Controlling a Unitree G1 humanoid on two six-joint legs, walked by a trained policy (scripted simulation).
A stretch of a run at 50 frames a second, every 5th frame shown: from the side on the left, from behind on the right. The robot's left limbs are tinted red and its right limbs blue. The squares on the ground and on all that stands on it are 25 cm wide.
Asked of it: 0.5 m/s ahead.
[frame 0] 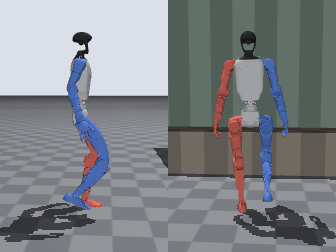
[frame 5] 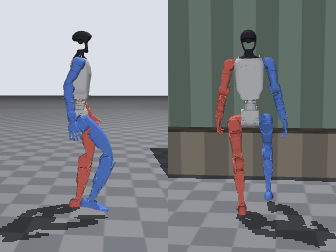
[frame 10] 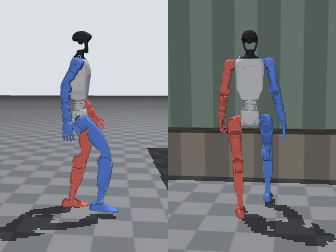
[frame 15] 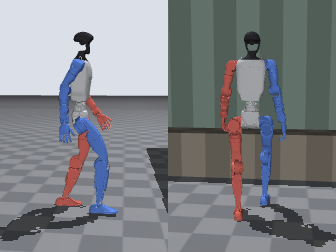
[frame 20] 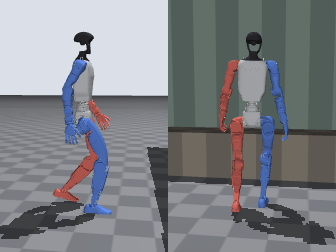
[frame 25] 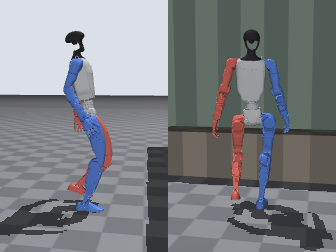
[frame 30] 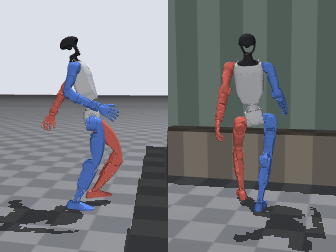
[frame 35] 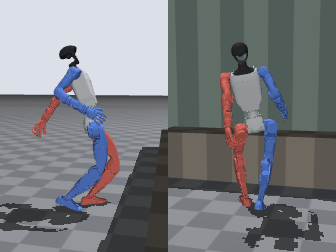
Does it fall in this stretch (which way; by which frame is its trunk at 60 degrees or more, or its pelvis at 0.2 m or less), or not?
no
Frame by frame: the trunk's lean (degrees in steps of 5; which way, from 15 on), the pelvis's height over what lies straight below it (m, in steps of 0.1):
0: 5, 0.8
5: 0, 0.8
10: 0, 0.8
15: 5, 0.8
20: 0, 0.8
25: 10, 0.8
30: 20 backward, 0.7
35: 25 backward and to its left, 0.7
